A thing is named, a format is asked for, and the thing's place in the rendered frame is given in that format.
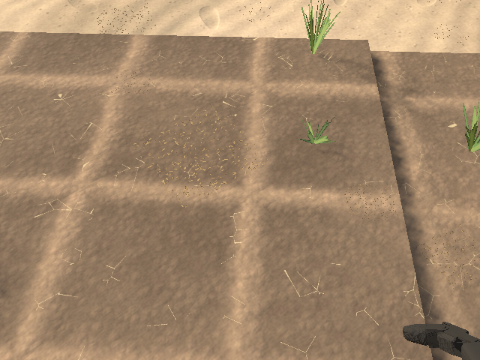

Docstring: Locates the robot right hand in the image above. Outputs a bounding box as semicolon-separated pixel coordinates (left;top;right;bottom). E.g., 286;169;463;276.
403;322;480;360

